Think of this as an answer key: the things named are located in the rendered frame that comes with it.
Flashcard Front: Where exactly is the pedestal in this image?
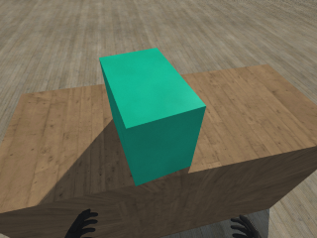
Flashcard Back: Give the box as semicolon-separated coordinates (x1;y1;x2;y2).
0;64;317;238

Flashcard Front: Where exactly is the robot right hand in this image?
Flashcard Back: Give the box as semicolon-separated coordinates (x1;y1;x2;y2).
230;214;262;238

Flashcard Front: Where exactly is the robot left hand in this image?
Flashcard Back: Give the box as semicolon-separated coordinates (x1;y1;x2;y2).
64;208;98;238

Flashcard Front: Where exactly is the carton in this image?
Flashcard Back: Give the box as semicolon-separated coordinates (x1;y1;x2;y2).
99;48;206;186

